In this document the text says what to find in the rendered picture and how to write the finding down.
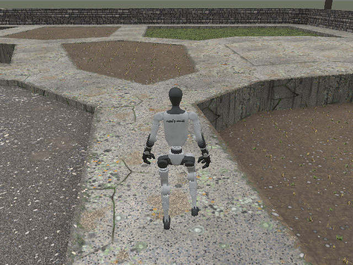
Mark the robot left upper arm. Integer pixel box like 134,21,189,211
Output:
149,112,164,142

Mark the robot right shin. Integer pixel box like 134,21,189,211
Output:
189,172,197,209

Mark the robot left hand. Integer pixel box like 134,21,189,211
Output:
142,153,155,165

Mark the robot left forearm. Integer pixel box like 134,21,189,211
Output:
143,134,154,155

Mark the robot right hand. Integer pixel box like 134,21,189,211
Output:
198,156,211,169

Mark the robot right upper arm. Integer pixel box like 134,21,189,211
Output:
188,111,203,142

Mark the robot right forearm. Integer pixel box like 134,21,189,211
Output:
197,134,209,157

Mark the robot right thigh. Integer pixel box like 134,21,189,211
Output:
184,153,196,182

